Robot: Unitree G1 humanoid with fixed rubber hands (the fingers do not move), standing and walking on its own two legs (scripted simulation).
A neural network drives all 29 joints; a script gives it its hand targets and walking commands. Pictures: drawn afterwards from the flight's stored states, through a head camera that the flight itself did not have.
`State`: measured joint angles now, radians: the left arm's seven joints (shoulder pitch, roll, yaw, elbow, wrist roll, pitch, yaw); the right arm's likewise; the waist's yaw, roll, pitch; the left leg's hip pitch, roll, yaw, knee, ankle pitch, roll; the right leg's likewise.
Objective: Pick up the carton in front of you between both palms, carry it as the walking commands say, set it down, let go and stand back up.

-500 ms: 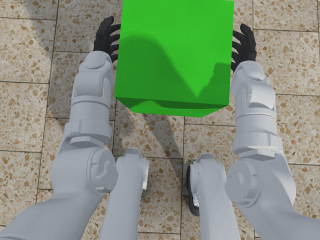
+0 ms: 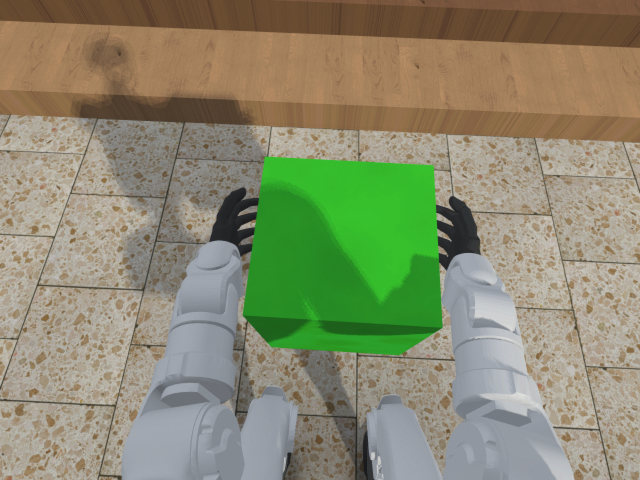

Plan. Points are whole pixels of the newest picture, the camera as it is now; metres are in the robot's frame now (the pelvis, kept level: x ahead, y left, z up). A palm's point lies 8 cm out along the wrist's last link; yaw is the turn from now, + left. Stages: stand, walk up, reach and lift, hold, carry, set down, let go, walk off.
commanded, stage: reach and lift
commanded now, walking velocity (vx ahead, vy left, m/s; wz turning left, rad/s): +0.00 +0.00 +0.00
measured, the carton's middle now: (340, 269) +0.41 +0.00 -0.10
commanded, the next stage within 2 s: hold in 1.64 s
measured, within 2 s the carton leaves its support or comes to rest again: neither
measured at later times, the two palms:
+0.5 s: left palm (187, 232) +0.36 +0.15 +0.12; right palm (530, 243) +0.36 -0.15 +0.12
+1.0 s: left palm (158, 227) +0.34 +0.15 +0.17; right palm (568, 239) +0.34 -0.15 +0.17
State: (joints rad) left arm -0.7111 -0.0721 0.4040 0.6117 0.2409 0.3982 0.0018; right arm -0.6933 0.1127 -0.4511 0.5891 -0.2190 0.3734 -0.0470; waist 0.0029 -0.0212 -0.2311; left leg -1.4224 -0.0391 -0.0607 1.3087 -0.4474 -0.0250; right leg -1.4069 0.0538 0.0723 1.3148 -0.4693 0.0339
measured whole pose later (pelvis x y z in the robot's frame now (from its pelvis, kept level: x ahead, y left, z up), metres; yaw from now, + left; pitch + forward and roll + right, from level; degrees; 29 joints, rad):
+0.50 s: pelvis +0.05 -0.01 +0.12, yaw +1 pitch +9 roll +0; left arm -0.34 -0.13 0.30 0.47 0.23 0.47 0.00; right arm -0.34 0.17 -0.33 0.46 -0.23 0.44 -0.03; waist 0.01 -0.01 -0.12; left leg -0.56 -0.02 -0.08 0.69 -0.29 -0.02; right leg -0.55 0.03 0.07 0.70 -0.32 0.01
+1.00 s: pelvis +0.04 +0.00 +0.14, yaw +0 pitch -4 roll +0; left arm -0.34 -0.17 0.31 0.37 0.30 0.62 -0.03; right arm -0.35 0.17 -0.34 0.39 -0.30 0.59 0.02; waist 0.01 -0.01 0.03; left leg -0.19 -0.02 -0.07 0.48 -0.21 -0.01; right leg -0.18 0.02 0.08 0.48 -0.23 0.01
